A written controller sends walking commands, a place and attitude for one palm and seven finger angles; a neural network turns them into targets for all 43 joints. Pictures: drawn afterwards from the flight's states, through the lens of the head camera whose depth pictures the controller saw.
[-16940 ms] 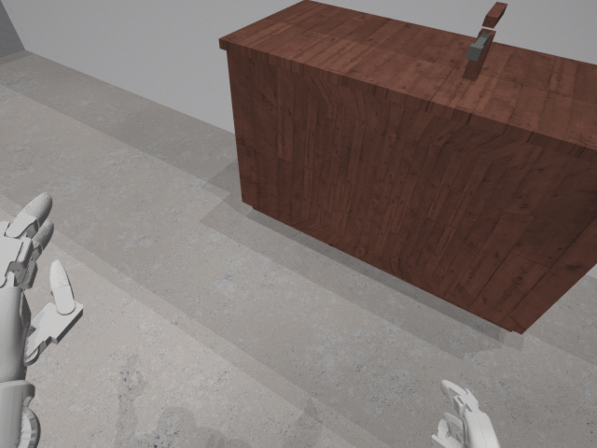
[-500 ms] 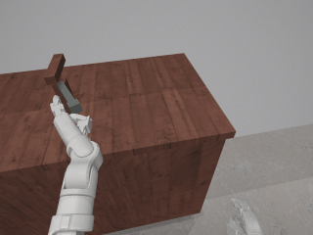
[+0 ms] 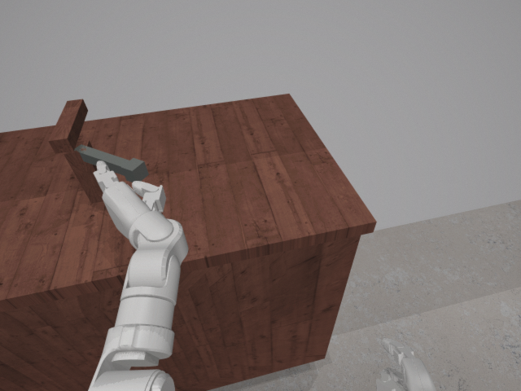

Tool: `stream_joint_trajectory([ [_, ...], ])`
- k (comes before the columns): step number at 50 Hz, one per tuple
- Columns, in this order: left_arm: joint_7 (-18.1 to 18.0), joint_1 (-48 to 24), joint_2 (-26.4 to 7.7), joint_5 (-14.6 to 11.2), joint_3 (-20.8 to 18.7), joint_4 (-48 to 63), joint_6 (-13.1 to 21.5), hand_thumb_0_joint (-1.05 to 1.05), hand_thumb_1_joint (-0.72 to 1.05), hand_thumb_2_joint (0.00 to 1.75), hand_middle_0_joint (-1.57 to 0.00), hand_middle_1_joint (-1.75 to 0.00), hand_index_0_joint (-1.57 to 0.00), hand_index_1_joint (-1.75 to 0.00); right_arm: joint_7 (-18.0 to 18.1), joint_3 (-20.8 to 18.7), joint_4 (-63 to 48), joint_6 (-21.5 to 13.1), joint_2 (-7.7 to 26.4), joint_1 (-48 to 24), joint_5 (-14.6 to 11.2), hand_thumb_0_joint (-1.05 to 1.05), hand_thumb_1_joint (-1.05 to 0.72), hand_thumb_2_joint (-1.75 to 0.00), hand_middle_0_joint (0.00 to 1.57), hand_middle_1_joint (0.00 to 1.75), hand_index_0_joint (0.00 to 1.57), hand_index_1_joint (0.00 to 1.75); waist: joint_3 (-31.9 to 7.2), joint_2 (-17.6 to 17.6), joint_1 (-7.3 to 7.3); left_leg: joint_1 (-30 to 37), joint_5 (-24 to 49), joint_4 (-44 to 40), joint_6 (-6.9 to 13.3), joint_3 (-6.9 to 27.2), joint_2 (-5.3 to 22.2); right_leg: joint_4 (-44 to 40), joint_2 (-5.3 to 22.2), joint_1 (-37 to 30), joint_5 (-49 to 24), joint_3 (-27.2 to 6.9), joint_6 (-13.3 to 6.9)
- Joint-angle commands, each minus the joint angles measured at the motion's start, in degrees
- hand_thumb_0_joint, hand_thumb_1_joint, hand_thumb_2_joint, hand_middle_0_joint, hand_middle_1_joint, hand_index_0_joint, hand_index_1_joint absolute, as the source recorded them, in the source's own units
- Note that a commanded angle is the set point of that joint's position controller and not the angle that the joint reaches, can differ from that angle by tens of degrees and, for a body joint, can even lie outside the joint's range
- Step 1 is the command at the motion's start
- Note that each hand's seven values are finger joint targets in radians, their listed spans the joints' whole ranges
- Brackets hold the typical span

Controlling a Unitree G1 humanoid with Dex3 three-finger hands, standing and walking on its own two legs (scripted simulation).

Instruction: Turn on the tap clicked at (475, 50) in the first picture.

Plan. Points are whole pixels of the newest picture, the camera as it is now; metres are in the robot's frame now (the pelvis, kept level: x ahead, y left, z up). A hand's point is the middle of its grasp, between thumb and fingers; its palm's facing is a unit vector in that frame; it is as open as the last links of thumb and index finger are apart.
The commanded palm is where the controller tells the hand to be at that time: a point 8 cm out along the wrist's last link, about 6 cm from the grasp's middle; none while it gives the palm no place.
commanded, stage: push the lever round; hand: left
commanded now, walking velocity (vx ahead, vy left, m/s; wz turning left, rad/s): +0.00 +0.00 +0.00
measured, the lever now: (135, 170) +0.41 +0.25 +0.16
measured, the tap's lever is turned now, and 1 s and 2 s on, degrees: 50 64 64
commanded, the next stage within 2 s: lift the hand up off the lever in 0.66 s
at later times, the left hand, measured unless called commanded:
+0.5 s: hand (146, 185) +0.39 +0.23 +0.14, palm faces +0.81 -0.58 -0.06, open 7.9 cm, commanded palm +0.34 +0.23 +0.14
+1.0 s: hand (155, 178) +0.41 +0.21 +0.14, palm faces +0.81 -0.58 -0.07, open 8.1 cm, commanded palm +0.35 +0.23 +0.15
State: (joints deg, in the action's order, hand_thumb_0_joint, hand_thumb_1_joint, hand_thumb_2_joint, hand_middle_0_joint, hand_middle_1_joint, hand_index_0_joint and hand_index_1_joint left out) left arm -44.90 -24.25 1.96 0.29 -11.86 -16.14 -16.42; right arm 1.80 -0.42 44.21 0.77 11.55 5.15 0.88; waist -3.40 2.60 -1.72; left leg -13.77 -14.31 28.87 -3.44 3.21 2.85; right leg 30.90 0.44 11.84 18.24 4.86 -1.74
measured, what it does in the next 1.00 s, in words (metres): stands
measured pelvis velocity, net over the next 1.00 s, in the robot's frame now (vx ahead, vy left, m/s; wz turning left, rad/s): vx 0.00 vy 0.01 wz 0.00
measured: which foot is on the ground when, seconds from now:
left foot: down 0.00-1.00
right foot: down 0.00-1.00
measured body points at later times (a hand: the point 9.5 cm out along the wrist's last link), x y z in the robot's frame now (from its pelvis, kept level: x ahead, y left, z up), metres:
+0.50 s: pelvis +0.00 +0.01 +0.00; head -0.01 -0.01 +0.45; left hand +0.34 +0.25 +0.15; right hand +0.17 -0.22 -0.11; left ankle +0.01 +0.17 -0.73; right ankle -0.02 -0.09 -0.73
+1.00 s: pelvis +0.00 +0.01 +0.00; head +0.00 +0.00 +0.45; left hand +0.36 +0.24 +0.15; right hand +0.16 -0.21 -0.12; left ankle +0.01 +0.17 -0.73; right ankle -0.02 -0.09 -0.73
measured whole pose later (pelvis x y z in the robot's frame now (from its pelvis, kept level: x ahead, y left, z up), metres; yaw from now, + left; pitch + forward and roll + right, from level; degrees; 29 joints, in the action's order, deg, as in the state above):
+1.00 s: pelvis +0.00 +0.01 +0.00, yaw +0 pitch +3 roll +0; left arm -49.3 -35.4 1.2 3.1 -16.7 -27.0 -15.2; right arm -0.7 -1.5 45.8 -1.0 10.8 8.4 2.8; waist -4.6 1.9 -1.4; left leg -19.5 -15.4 31.9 -2.9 2.6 1.9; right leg 33.4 1.4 17.5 18.9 4.2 -0.8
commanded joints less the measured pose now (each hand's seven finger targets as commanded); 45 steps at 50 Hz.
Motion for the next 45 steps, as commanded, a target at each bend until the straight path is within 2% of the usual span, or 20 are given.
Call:
stream_joint_trajectory([
  [1,-1.7,-24.1,-11.3,2.0,-3.1,8.5,2.6,0.00,0.90,0.90,-0.15,-0.15,-0.15,-0.15,0.2,-1.5,-8.5,-2.7,5.0,-9.6,0.0,0.00,-0.90,-0.90,0.20,0.30,0.20,0.30,-9.5,-8.2,-1.12,1.6,9.4,-1.1,3.6,-4.7,-2.9,-8.2,1.9,-2.7,-12.2,-1.8,1.7],
  [3,-2.1,-24.2,-13.1,2.3,-4.8,8.4,2.7,0.00,0.90,0.90,-0.15,-0.15,-0.15,-0.15,0.2,-1.9,-8.3,-2.5,5.2,-9.5,0.0,0.00,-0.90,-0.90,0.20,0.30,0.20,0.30,-10.9,-6.7,-1.72,1.8,9.9,-1.4,3.5,-4.5,-3.0,-7.6,1.5,-3.1,-11.5,-1.3,1.2],
  [4,-2.4,-25.2,-11.8,2.4,-3.8,8.2,2.7,0.00,0.90,0.90,-0.15,-0.15,-0.15,-0.15,0.0,-1.8,-8.4,-2.5,5.0,-9.8,0.1,0.00,-0.90,-0.90,0.20,0.30,0.20,0.30,-11.0,-5.3,-1.62,2.0,9.9,-1.3,3.5,-4.8,-2.9,-7.5,1.6,-2.6,-11.4,-1.3,1.2],
  [7,-2.7,-25.2,-11.5,2.7,-3.7,6.1,2.4,0.00,0.90,0.90,-0.15,-0.15,-0.15,-0.15,-0.2,-1.8,-8.2,-2.3,5.2,-8.7,0.2,0.00,-0.90,-0.90,0.20,0.30,0.20,0.30,-11.0,-7.9,-1.29,1.3,10.8,-0.8,3.5,-4.9,-2.8,-7.3,1.8,-3.0,-13.8,-1.3,1.5],
  [8,-2.8,-24.9,-13.6,2.9,-5.8,6.0,2.7,0.00,0.90,0.90,-0.15,-0.15,-0.15,-0.15,-0.1,-2.1,-8.1,-2.1,5.5,-8.4,0.1,0.00,-0.90,-0.90,0.20,0.30,0.20,0.30,-11.8,-7.2,-1.78,1.7,11.7,-1.2,3.5,-4.8,-2.8,-6.8,1.4,-3.6,-13.8,-1.0,1.1],
  [10,-2.9,-26.0,-11.0,3.4,-3.4,7.9,2.9,0.00,0.90,0.90,-0.15,-0.15,-0.15,-0.15,-0.5,-2.1,-8.6,-2.1,5.1,-8.1,0.5,0.00,-0.90,-0.90,0.20,0.30,0.20,0.30,-13.8,-5.6,-1.44,2.6,14.4,-0.5,3.4,-5.2,-2.8,-5.6,1.6,-3.9,-17.9,-1.0,1.0],
  [12,-3.0,-24.7,-10.9,3.5,-3.6,7.8,2.7,0.00,0.90,0.90,-0.15,-0.15,-0.15,-0.15,-0.7,-2.4,-8.7,-2.0,5.3,-7.7,0.7,0.00,-0.90,-0.90,0.20,0.30,0.20,0.30,-14.7,-7.3,-1.45,2.4,16.0,0.0,3.4,-5.5,-2.9,-4.8,1.5,-4.4,-21.1,-0.8,1.2],
  [13,-2.8,-24.1,-12.1,3.3,-4.8,7.4,2.8,0.00,0.90,0.90,-0.15,-0.15,-0.15,-0.15,-0.6,-2.5,-8.7,-1.9,5.4,-7.4,0.6,0.00,-0.90,-0.90,0.20,0.30,0.20,0.30,-14.7,-7.2,-1.78,2.4,16.4,-0.5,3.4,-5.1,-2.9,-4.4,1.2,-4.5,-20.3,-0.3,1.0],
  [18,-2.5,-29.4,-10.8,4.1,-2.9,7.7,3.9,0.00,0.90,0.90,-0.15,-0.15,-0.15,-0.15,-1.0,-2.7,-7.9,-3.1,5.6,-6.7,1.0,0.00,-0.90,-0.90,0.20,0.30,0.20,0.30,-13.8,-6.0,-0.47,2.7,14.5,0.1,3.6,-5.0,-2.9,-4.8,0.7,-1.2,-16.4,-0.3,0.9],
  [20,-2.3,-32.7,-8.3,4.7,-0.1,8.6,4.8,0.00,0.90,0.90,-0.15,-0.15,-0.15,-0.15,-1.2,-2.7,-7.5,-3.9,5.4,-6.3,1.2,0.00,-0.90,-0.90,0.20,0.30,0.20,0.30,-13.8,-3.7,0.44,3.2,14.0,0.7,3.5,-5.1,-2.9,-4.5,0.6,0.5,-15.1,-0.3,0.6],
  [23,-1.9,-31.4,-8.8,4.3,-0.6,7.4,5.3,0.00,0.90,0.90,-0.15,-0.15,-0.15,-0.15,-1.3,-3.1,-7.2,-4.5,6.0,-5.0,1.4,0.00,-0.90,-0.90,0.20,0.30,0.20,0.30,-15.2,-4.7,0.53,3.4,14.6,0.7,3.4,-4.7,-2.9,-3.7,0.3,0.5,-15.4,0.1,0.5],
  [27,-1.5,-33.6,-6.2,3.7,1.9,5.7,5.0,0.00,0.90,0.90,-0.15,-0.15,-0.15,-0.15,-1.3,-3.0,-6.7,-5.0,5.8,-4.6,1.2,0.00,-0.90,-0.90,0.20,0.30,0.20,0.30,-14.7,-3.8,1.13,3.0,13.5,0.8,3.2,-4.4,-3.1,-3.7,0.2,1.7,-13.9,0.1,0.4],
  [28,-1.7,-33.3,-8.4,3.6,-0.5,4.6,5.1,0.00,0.90,0.90,-0.15,-0.15,-0.15,-0.15,-1.1,-3.1,-6.4,-5.0,6.1,-4.1,1.2,0.00,-0.90,-0.90,0.20,0.30,0.20,0.30,-15.2,-5.1,0.83,2.8,13.6,0.4,3.1,-3.9,-3.1,-3.4,0.0,1.5,-13.5,0.5,0.3],
  [30,-2.0,-33.8,-6.6,3.7,0.7,4.7,4.9,0.00,0.90,0.90,-0.15,-0.15,-0.15,-0.15,-1.4,-3.0,-6.7,-5.1,5.9,-4.2,1.4,0.00,-0.90,-0.90,0.20,0.30,0.20,0.30,-15.9,-3.6,0.69,3.0,14.8,0.8,3.0,-4.3,-3.1,-3.1,0.1,1.4,-14.6,0.4,0.3],
  [33,-2.8,-35.3,-9.7,4.4,-2.0,2.1,4.7,0.00,0.90,0.90,-0.15,-0.15,-0.15,-0.15,-1.4,-3.1,-6.0,-4.6,6.2,-3.4,1.6,0.00,-0.90,-0.90,0.20,0.30,0.20,0.30,-16.1,-5.0,0.66,2.5,15.3,0.6,2.9,-3.9,-2.9,-2.8,-0.1,1.4,-14.6,0.5,0.2],
  [35,-3.1,-36.9,-7.6,5.0,0.1,3.4,4.8,0.00,0.90,0.90,-0.15,-0.15,-0.15,-0.15,-1.7,-3.1,-6.4,-4.4,5.8,-3.6,1.7,0.00,-0.90,-0.90,0.20,0.30,0.20,0.30,-16.8,-3.7,0.74,2.6,16.1,1.0,2.8,-4.3,-3.0,-2.5,0.1,1.2,-15.6,0.5,0.1],
  [38,-3.4,-36.9,-8.5,5.4,-1.1,1.2,4.5,0.00,0.90,0.90,-0.15,-0.15,-0.15,-0.15,-1.7,-3.3,-5.9,-4.2,6.0,-3.1,1.9,0.00,-0.90,-0.90,0.20,0.30,0.20,0.30,-16.5,-3.8,0.66,2.1,15.9,0.9,2.6,-3.9,-2.8,-2.1,-0.2,1.9,-14.8,0.8,-0.1],
  [40,-3.6,-40.2,-5.8,5.8,1.7,2.1,4.7,0.00,0.90,0.90,-0.15,-0.15,-0.15,-0.15,-2.0,-3.0,-5.9,-4.5,5.7,-3.1,2.0,0.00,-0.90,-0.90,0.20,0.30,0.20,0.30,-16.0,-3.8,1.47,2.5,14.6,1.0,2.7,-3.9,-2.8,-2.4,-0.2,3.0,-13.5,0.7,0.0],
  [43,-4.0,-38.1,-8.5,5.8,-1.2,2.8,4.9,0.00,0.90,0.90,-0.15,-0.15,-0.15,-0.15,-2.0,-3.3,-6.3,-4.5,5.9,-3.1,2.2,0.00,-0.90,-0.90,0.20,0.30,0.20,0.30,-18.1,-3.5,0.32,2.5,15.9,1.0,2.6,-3.9,-2.9,-2.0,-0.5,1.6,-14.5,0.7,-0.1],
  [45,-3.8,-39.2,-7.4,5.6,0.0,2.9,5.0,0.00,0.90,0.90,-0.15,-0.15,-0.15,-0.15,-2.2,-3.1,-6.5,-4.5,5.7,-3.2,2.0,0.00,-0.90,-0.90,0.20,0.30,0.20,0.30,-17.4,-4.8,0.87,2.0,15.0,1.1,2.8,-4.2,-2.8,-2.3,-0.3,1.6,-14.3,0.5,0.2],
])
